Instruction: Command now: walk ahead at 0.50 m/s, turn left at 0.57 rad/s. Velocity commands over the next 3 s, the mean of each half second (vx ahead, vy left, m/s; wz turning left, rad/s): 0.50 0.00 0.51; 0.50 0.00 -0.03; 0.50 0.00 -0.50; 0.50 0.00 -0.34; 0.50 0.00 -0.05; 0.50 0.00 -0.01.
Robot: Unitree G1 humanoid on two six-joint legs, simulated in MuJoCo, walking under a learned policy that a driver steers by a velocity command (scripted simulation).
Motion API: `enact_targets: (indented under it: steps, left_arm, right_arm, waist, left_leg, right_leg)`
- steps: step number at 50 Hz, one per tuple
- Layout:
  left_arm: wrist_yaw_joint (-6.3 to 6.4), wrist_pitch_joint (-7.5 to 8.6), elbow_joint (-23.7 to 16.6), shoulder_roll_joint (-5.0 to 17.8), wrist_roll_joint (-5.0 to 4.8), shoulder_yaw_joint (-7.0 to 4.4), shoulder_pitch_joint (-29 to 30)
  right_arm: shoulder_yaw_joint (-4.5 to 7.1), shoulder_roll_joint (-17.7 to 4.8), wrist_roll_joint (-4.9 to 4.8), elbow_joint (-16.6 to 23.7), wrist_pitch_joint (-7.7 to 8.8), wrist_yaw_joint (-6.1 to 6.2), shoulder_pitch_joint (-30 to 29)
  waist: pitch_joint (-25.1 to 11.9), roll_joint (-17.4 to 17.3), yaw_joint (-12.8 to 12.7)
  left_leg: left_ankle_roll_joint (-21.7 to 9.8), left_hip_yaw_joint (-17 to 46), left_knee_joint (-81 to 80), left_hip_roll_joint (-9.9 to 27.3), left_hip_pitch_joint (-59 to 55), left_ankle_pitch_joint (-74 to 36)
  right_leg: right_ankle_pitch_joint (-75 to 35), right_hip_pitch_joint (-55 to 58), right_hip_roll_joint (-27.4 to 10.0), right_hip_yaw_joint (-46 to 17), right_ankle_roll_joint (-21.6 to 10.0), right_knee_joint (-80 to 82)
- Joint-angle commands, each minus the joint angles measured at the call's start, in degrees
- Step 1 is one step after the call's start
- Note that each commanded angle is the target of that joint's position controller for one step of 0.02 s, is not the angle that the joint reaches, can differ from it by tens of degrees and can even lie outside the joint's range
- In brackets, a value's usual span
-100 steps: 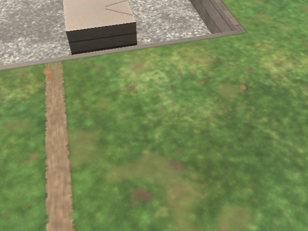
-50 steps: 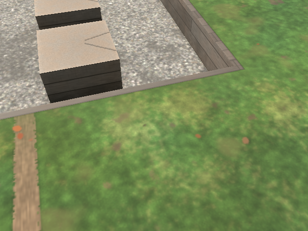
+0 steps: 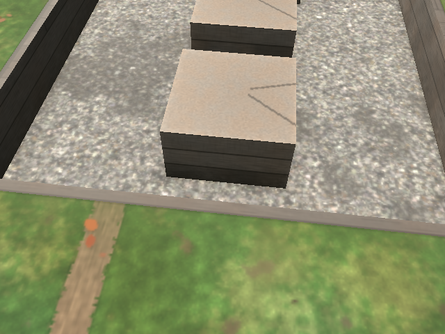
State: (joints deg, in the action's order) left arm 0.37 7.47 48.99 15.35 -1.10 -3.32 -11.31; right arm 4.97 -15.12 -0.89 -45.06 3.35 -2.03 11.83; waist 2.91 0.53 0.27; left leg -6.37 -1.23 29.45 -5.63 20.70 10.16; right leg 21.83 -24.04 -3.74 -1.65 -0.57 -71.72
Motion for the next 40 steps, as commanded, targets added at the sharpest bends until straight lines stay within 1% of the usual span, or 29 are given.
enact_targets:
  steps: [1, 2, 4, 5, 8, 10, 12, 13, 15, 16, 17, 18, 19, 20, 21, 22, 23, 24, 25, 26, 27, 29, 30, 32, 34, 37, 38, 39, 40]
  left_arm:
    - [0.18, 0.04, -4.71, 6.47, 1.3, -2.02, -1.12]
    - [0.25, -0.53, -5.22, 5.58, 1.68, -1.9, -0.76]
    - [0.54, -1.13, -7.02, 4.45, 2.21, -1.56, 3.07]
    - [0.59, -1.2, -7.91, 4.05, 2.16, -1.41, 5.72]
    - [0.13, -0.91, -9.86, 2.59, 1.78, -0.71, 12.06]
    - [-0.45, -0.56, -11.23, 2.63, 1.23, -0.56, 15.27]
    - [-0.98, -0.02, -12.51, 3.51, 0.78, -0.74, 17.18]
    - [-1.29, 0.39, -12.96, 4.55, 0.68, -1.1, 17.16]
    - [-1.76, 1.14, -13.14, 5.92, 0.61, -1.75, 15.61]
    - [-1.81, 1.35, -12.52, 6.33, 0.68, -1.99, 12.73]
    - [-1.64, 1.6, -11.31, 7.28, 1.21, -2.58, 7.65]
    - [-1.38, 1.81, -10.26, 9.5, 2.31, -3.31, -0.03]
    - [-1.09, 1.42, -8.75, 13.93, 3.15, -4.57, -9.09]
    - [-1.77, 0.66, -6.25, 12.21, 1.15, -4.38, -12.19]
    - [-1.7, 0.11, -7.32, 6.93, 0.06, -2.97, -9.17]
    - [-1.54, -0.62, -7.98, 5.01, 0.39, -2.14, -5.54]
    - [-1.71, -1.06, -8.05, 4.28, 1.07, -1.62, -2.78]
    - [-1.78, -1.08, -7.91, 3.52, 1.63, -1.25, -1.39]
    - [-1.88, -0.99, -7.72, 3.22, 1.87, -1.07, -0.72]
    - [-1.91, -0.82, -7.33, 3.16, 1.7, -1.05, -0.9]
    - [-1.88, -0.66, -6.84, 3.85, 1.49, -1.24, -1.63]
    - [-1.54, -0.6, -5.85, 6.27, 1.11, -1.88, -3.49]
    - [-1.3, -0.85, -5.59, 7.05, 1.04, -2.07, -4.06]
    - [-0.96, -1.5, -4.97, 7.83, 0.73, -2.17, -5.32]
    - [-0.98, -2.01, -4.12, 8.68, 0.11, -2.26, -7.23]
    - [-1.17, -2.73, -2.75, 9.21, -0.51, -2.23, -11.08]
    - [-1.15, -3.2, -2.31, 9.31, -0.77, -2.18, -12.02]
    - [-1.04, -3.78, -2.05, 9.55, -0.65, -2.14, -12.4]
    - [-0.82, -4.32, -2.05, 10.43, -0.69, -2.4, -12.13]
  right_arm:
    - [0.9, -5.17, 0.11, 4.59, 1.19, 0.72, -0.07]
    - [1.09, -6.14, 0.03, 4.54, 1.33, 1.05, 0.63]
    - [1.61, -8.13, 0.04, 4.31, 1.4, 1.85, 2.77]
    - [1.74, -8.49, -0.19, 4.04, 1.27, 2.2, 4.2]
    - [1.67, -8.24, -0.6, 3.69, 0.61, 2.75, 6.87]
    - [1.62, -8.2, -0.68, 3.31, 0.25, 2.84, 8.48]
    - [1.52, -7.96, -0.87, 2.84, -0.16, 2.98, 10.05]
    - [1.46, -7.75, -0.97, 2.82, -0.43, 3.18, 10.34]
    - [1.58, -8.08, -0.75, 3.2, -0.79, 3.57, 9.82]
    - [1.5, -7.94, -0.63, 3.39, -0.91, 3.7, 9.05]
    - [1.14, -7.01, -0.59, 3.84, -0.83, 3.7, 7.92]
    - [0.03, -4.18, -0.02, 4.54, -0.52, 3.41, 7.43]
    - [-1.0, -0.77, -0.34, 4.51, -0.07, 3.44, 15.5]
    - [-1.26, -2.57, -1.45, 3.75, 0.41, 3.27, 19.74]
    - [0.0, -7.52, -1.9, 3.75, 0.33, 3.19, 14.83]
    - [0.11, -8.22, -1.28, 5.23, 0.14, 3.15, 8.1]
    - [0.1, -7.26, -0.32, 6.49, 0.16, 3.09, 4.23]
    - [0.25, -6.57, 0.21, 6.67, 0.12, 2.99, 3.95]
    - [0.12, -5.39, 0.0, 6.34, 0.02, 2.81, 5.39]
    - [-0.09, -4.27, 0.0, 5.79, -0.08, 2.76, 6.61]
    - [-0.3, -3.58, 0.19, 5.81, -0.1, 2.76, 6.62]
    - [-0.97, -2.59, 0.6, 7.15, -0.04, 2.76, 2.98]
    - [-1.36, -2.11, 0.7, 7.47, 0.14, 2.69, 1.13]
    - [-1.97, -1.23, 0.72, 8.06, 0.38, 2.37, -2.56]
    - [-2.25, -1.28, 0.37, 8.5, 0.58, 1.87, -5.62]
    - [-2.39, -1.92, -0.01, 9.76, 1.07, 0.99, -10.4]
    - [-2.33, -2.19, -0.06, 10.29, 1.33, 0.76, -11.36]
    - [-1.98, -3.32, -0.02, 10.41, 1.72, 0.44, -11.13]
    - [-1.48, -4.41, 0.02, 9.92, 2.1, 0.34, -9.28]
  waist:
    - [-6.27, -0.52, -1.83]
    - [-5.78, -0.67, -2.06]
    - [-4.51, -1.31, -1.29]
    - [-3.97, -1.86, -0.38]
    - [-3.43, -4.55, 2.33]
    - [-3.09, -5.7, 3.72]
    - [-2.96, -6.23, 4.4]
    - [-3.09, -6.39, 4.16]
    - [-3.81, -7.72, 2.9]
    - [-4.54, -8.9, 1.31]
    - [-6.86, -9.01, -1.42]
    - [-13.37, -6.23, -4.88]
    - [-22.9, 6.78, -4.16]
    - [-24.47, 18.43, -3.57]
    - [-14.95, 10.33, -4.68]
    - [-8.34, 4.28, -4.75]
    - [-3.76, 1.63, -3.47]
    - [-2.64, 2.48, -1.71]
    - [-2.59, 4.09, -0.34]
    - [-3.13, 5.34, 0.16]
    - [-3.47, 5.54, 0.26]
    - [-3.14, 3.97, -0.35]
    - [-3.27, 3.26, -0.96]
    - [-3.15, 3.45, -2.14]
    - [-2.58, 4.16, -3.52]
    - [-1.0, 3.98, -5.38]
    - [-0.33, 4.21, -5.31]
    - [-0.24, 4.29, -4.63]
    - [-0.7, 5.12, -3.25]
  left_leg:
    - [-11.32, 21.33, -16.04, 15.14, -12.13, -13.92]
    - [-11.54, 19.79, -16.53, 14.62, -10.0, -16.88]
    - [-11.16, 17.1, -17.06, 13.24, -7.68, -19.48]
    - [-10.41, 16.37, -16.85, 12.46, -7.43, -19.25]
    - [-7.48, 14.8, -15.09, 9.88, -6.8, -14.15]
    - [-6.48, 16.42, -14.17, 10.07, -6.83, -10.83]
    - [-6.29, 19.65, -11.73, 11.52, -9.87, -9.07]
    - [-6.15, 21.64, -9.87, 12.08, -11.81, -8.43]
    - [-5.56, 25.01, -6.33, 13.23, -14.37, -9.25]
    - [-5.09, 25.45, -4.45, 13.39, -15.24, -12.04]
    - [-3.72, 24.04, 0.07, 11.37, -14.76, -17.14]
    - [-1.65, 20.48, 12.05, 8.61, -10.23, -15.93]
    - [2.77, 13.76, 32.28, 1.11, 7.1, 0.74]
    - [3.96, 12.31, 43.13, 0.17, 19.88, 23.37]
    - [3.94, 13.61, 48.39, 3.46, 25.22, 20.24]
    - [3.82, 11.09, 48.55, 5.62, 25.48, 15.45]
    - [3.75, 10.01, 45.32, 7.06, 24.16, 12.41]
    - [3.59, 9.65, 41.51, 8.99, 21.71, 10.08]
    - [3.63, 8.65, 38.84, 10.13, 18.63, 9.0]
    - [4.04, 7.05, 36.99, 10.44, 17.02, 8.3]
    - [4.47, 6.05, 34.97, 10.67, 16.68, 7.29]
    - [5.0, 5.41, 28.31, 11.72, 18.58, 3.63]
    - [5.07, 5.04, 24.21, 11.95, 18.13, 0.83]
    - [5.14, 3.87, 16.48, 11.3, 16.02, -4.81]
    - [5.26, 2.63, 10.3, 10.03, 12.88, -9.28]
    - [4.89, 1.9, 4.79, 8.42, 10.79, -9.18]
    - [4.55, 1.91, 3.24, 8.03, 10.59, -7.24]
    - [4.19, 2.06, 1.51, 7.61, 9.19, -5.38]
    - [3.87, 1.88, -0.59, 6.89, 6.26, -3.8]
  right_leg:
    - [-4.53, -11.53, -3.93, -2.93, 0.88, 5.45]
    - [-5.58, -11.02, -3.73, -2.16, 1.84, 7.81]
    - [-10.78, -12.05, -2.72, -1.12, 3.39, 14.73]
    - [-14.34, -12.61, -1.94, -0.87, 3.79, 19.17]
    - [-24.57, -9.9, 1.09, -0.45, 3.53, 32.6]
    - [-27.7, -7.51, 2.84, -0.1, 3.29, 37.94]
    - [-26.39, -7.34, 3.52, -1.12, 2.6, 40.75]
    - [-24.89, -7.05, 3.82, -1.76, 2.07, 42.37]
    - [-19.97, -4.42, 4.39, -2.06, 0.71, 44.05]
    - [-18.96, -1.36, 4.52, -1.27, -0.43, 44.98]
    - [-20.62, 5.92, 4.63, -0.26, -2.12, 47.32]
    - [-22.2, 19.26, -1.81, -5.47, -5.61, 45.69]
    - [-18.89, 41.01, -14.35, -25.34, -14.39, 45.04]
    - [-3.44, 45.55, -20.77, -44.79, -18.69, 52.71]
    - [6.44, 38.9, -18.7, -40.88, -16.17, 54.59]
    - [5.41, 30.32, -16.12, -32.13, -13.87, 55.34]
    - [-0.3, 22.21, -13.26, -26.12, -13.09, 56.93]
    - [-4.73, 17.9, -10.95, -21.85, -12.31, 58.08]
    - [-8.43, 14.87, -9.08, -18.49, -11.84, 59.19]
    - [-12.54, 13.51, -7.97, -15.99, -12.27, 59.86]
    - [-16.35, 13.08, -7.79, -14.17, -12.99, 60.44]
    - [-22.01, 13.96, -8.87, -12.29, -13.94, 61.35]
    - [-23.42, 14.29, -8.67, -10.64, -13.57, 61.56]
    - [-25.34, 14.43, -7.63, -7.41, -12.35, 61.57]
    - [-23.54, 13.95, -6.76, -5.07, -11.43, 61.12]
    - [-21.71, 15.88, -8.6, -6.46, -11.25, 59.67]
    - [-21.41, 17.05, -9.36, -7.71, -11.14, 58.89]
    - [-20.9, 18.1, -9.95, -8.99, -10.66, 57.98]
    - [-21.45, 18.65, -10.0, -9.77, -9.98, 56.1]
